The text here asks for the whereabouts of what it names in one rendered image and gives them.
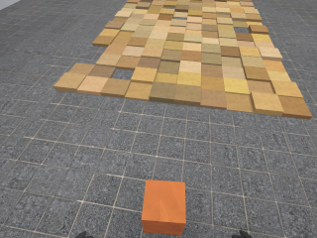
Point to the carton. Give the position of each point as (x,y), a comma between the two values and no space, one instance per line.
(164,207)

